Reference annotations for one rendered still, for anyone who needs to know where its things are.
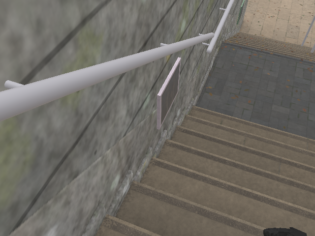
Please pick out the stairs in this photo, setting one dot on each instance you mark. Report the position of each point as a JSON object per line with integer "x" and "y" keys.
{"x": 273, "y": 45}
{"x": 221, "y": 176}

